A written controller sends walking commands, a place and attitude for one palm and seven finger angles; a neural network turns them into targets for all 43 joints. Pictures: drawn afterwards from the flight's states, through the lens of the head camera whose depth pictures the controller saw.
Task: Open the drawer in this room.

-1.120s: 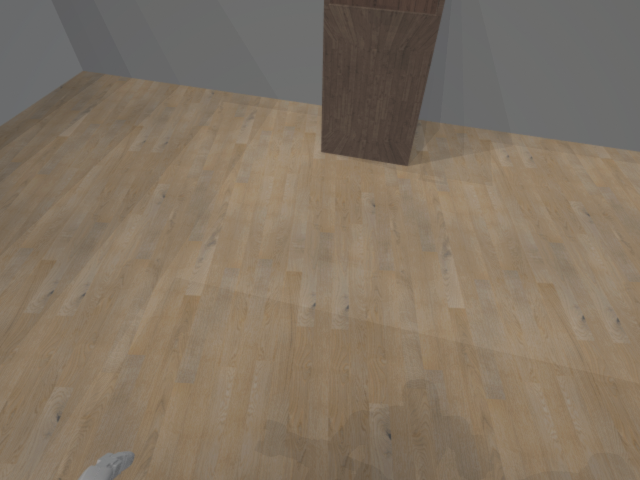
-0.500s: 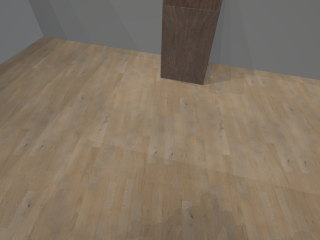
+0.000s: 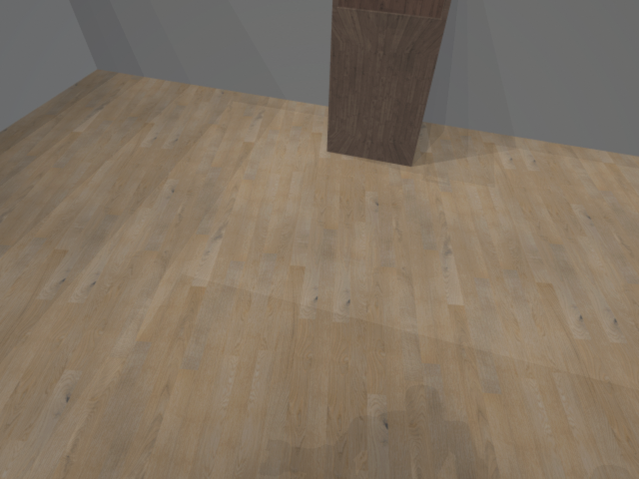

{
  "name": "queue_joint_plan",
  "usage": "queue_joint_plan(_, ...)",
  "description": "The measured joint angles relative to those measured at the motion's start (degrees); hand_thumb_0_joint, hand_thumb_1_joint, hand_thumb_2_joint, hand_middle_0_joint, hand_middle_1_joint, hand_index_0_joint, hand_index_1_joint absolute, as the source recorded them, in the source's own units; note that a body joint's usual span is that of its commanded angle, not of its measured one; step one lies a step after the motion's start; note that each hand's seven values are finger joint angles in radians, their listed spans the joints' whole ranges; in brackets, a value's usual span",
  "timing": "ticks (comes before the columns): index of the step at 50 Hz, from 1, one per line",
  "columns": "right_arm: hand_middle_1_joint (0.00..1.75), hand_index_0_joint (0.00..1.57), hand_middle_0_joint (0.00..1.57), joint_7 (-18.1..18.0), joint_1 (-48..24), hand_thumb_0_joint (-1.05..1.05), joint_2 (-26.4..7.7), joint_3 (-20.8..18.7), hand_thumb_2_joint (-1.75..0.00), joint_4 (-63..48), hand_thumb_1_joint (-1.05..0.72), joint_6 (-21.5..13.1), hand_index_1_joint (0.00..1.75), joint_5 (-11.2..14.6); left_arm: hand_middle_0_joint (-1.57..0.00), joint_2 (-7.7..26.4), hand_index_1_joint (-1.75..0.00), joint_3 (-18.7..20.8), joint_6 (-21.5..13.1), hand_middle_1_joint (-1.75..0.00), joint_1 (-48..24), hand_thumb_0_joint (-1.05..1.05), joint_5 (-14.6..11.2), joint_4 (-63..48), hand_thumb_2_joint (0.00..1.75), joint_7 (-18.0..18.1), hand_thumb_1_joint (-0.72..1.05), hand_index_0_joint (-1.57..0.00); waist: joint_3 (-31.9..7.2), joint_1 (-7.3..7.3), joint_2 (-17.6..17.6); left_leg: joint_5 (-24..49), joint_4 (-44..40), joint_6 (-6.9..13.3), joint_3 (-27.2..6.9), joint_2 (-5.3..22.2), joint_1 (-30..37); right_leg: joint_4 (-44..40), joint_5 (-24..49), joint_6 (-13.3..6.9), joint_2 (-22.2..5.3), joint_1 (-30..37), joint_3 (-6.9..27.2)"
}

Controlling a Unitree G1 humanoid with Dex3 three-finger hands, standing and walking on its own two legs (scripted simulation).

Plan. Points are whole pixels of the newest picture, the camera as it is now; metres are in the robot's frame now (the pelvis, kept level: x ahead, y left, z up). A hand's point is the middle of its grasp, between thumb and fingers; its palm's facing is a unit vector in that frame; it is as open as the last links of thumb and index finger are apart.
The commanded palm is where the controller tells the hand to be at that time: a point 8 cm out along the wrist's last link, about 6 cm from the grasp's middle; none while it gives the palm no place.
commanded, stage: stand and wait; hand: left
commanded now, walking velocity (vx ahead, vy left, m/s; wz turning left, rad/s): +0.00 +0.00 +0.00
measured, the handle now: out of the picture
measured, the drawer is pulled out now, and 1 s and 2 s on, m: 0.00 0.00 0.00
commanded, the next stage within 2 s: turn or walk to find it in 0.90 s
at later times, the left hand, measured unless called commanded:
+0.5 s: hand out of the picture +0.06 +0.25 -0.16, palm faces -0.01 -0.94 -0.33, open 7.3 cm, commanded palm none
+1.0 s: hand out of the picture +0.10 +0.25 -0.15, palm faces -0.02 -0.94 -0.34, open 7.3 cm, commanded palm none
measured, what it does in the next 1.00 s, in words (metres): stands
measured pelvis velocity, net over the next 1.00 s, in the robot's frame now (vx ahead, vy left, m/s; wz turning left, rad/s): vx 0.02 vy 0.00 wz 0.00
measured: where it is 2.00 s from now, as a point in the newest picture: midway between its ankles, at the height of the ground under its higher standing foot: outside the picture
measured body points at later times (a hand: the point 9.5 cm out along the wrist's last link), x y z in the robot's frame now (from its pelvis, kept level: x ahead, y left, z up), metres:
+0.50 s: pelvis +0.00 +0.00 +0.00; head +0.01 +0.01 +0.45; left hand +0.06 +0.30 -0.14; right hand +0.08 -0.29 -0.13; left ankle +0.02 +0.13 -0.74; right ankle +0.01 -0.12 -0.74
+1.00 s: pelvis +0.02 +0.00 +0.00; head +0.03 +0.00 +0.45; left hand +0.10 +0.29 -0.13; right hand +0.10 -0.30 -0.13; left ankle +0.02 +0.13 -0.74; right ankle +0.01 -0.12 -0.74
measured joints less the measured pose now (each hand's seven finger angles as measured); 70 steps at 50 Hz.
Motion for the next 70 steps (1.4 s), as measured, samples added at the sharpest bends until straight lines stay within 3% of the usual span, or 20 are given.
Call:
queue_joint_plan(11, 0.3, 0.21, 0.2, 0.38, 0.08, 0.01, 2.55, 0.37, -0.9, 0.49, -0.9, -0.44, 0.3, 0.24, -0.2, -1.7, -0.3, -0.55, -0.39, -0.3, 2.23, 0.0, 0.04, 1.2, 0.9, -0.38, 0.91, -0.21, 0.68, 0.59, -0.22, -0.03, 0.23, 0.12, -0.18, 0.03, -0.09, -0.41, 0.29, 0.02, 0.04, 0.25, -0.17)
queue_joint_plan(31, 0.3, 0.21, 0.2, -0.01, -2.47, 0.01, -1.98, -0.18, -0.9, 0.53, -0.9, -1.2, 0.3, 0.29, -0.2, 2.18, -0.3, 0.22, -1.15, -0.3, 0.12, 0.0, 0.09, 1.95, 0.9, -0.58, 0.91, -0.2, 0.2, 0.81, -0.11, 0.84, -3.06, 0.3, 0.07, -0.03, 2.18, -3.66, 1.24, 0.17, -0.04, 2.42, 0.06)
queue_joint_plan(49, 0.3, 0.21, 0.2, 0.04, -2.72, 0.01, -1.32, 0.53, -0.9, 0.43, -0.9, -1.18, 0.3, 0.34, -0.2, 1.44, -0.3, -0.14, -1.16, -0.3, -1.48, 0.0, -0.02, 1.21, 0.9, -0.63, 0.91, -0.21, 0.44, 0.34, 0.15, 0.91, -4.73, -0.07, -0.08, 0.2, 3.8, -4.73, 0.96, -0.12, 0.16, 3.81, -0.1)
queue_joint_plan(59, 0.3, 0.2, 0.2, -0.03, -0.11, 0.01, 1.59, -0.08, -0.9, -1.77, -0.9, 1.4, 0.29, 0.16, -0.2, -2.3, -0.3, 0.32, 0.7, -0.3, -0.2, 0.0, -0.01, -1.96, 0.9, 0.6, 0.91, -0.2, 1.34, 0.05, 0.67, -2.11, 4.12, -0.26, -2.59, -0.61, -2.44, 1.78, -2.41, -0.2, -0.63, 0.0, -3.16)
queue_joint_plan(63, 0.3, 0.2, 0.2, 0.07, 1.52, 0.01, 3.4, -0.91, -0.9, -2.78, -0.9, 2.38, 0.29, 0.15, -0.2, -3.95, -0.3, 0.5, 1.02, -0.3, 1.0, 0.0, 0.52, -3.53, 0.9, 0.75, 0.91, -0.21, 2.75, -0.36, 0.52, -9.13, 14.62, -0.62, 0.99, 0.39, -6.81, 4.82, -4.22, 0.01, -1.74, -0.41, -5.95)
queue_joint_plan(66, 0.3, 0.2, 0.2, 0.4, 2.86, 0.01, 4.83, -1.27, -0.9, -3.35, -0.9, 2.36, 0.29, 0.31, -0.2, -4.31, -0.3, 0.86, 1.23, -0.3, 1.99, 0.0, 0.67, -4.18, 0.9, 0.77, 0.9, -0.21, 3.44, -0.58, -0.84, -8.13, 12.89, -0.86, 3.84, 1.37, -6.15, 7.88, -5.94, 1.09, -3.51, -0.99, -7.74)
queue_joint_plan(68, 0.3, 0.2, 0.2, 0.51, 3.71, 0.01, 5.91, -1.38, -0.9, -3.86, -0.9, 1.63, 0.29, 0.03, -0.2, -4.08, -0.3, 1.33, 1.88, -0.3, 2.4, 0.0, 0.28, -4.31, 0.9, 0.74, 0.9, -0.21, 3.62, -0.46, -2.7, -3.8, 11.96, 1.66, 4.65, -0.06, -6.52, 13.77, -10.43, 2.07, -5.19, -3.53, -6.98)
queue_joint_plan(70, 0.3, 0.2, 0.2, 0.42, 4.13, 0.01, 6.81, -1.39, -0.9, -4.27, -0.9, 1.23, 0.29, -0.14, -0.2, -4.07, -0.3, 1.77, 2.76, -0.3, 2.72, 0.0, 0.2, -4.15, 0.9, 0.86, 0.91, -0.21, 3.61, -0.06, -3.18, -4.34, 11.22, 3.69, 4.74, -0.66, -6.63, 23.33, -15.88, 2.03, -4.04, -7.69, -3.89)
